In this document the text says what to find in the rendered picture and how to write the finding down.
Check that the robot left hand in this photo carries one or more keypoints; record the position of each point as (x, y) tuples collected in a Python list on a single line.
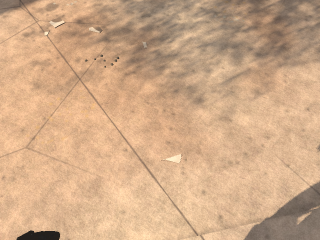
[(42, 235)]

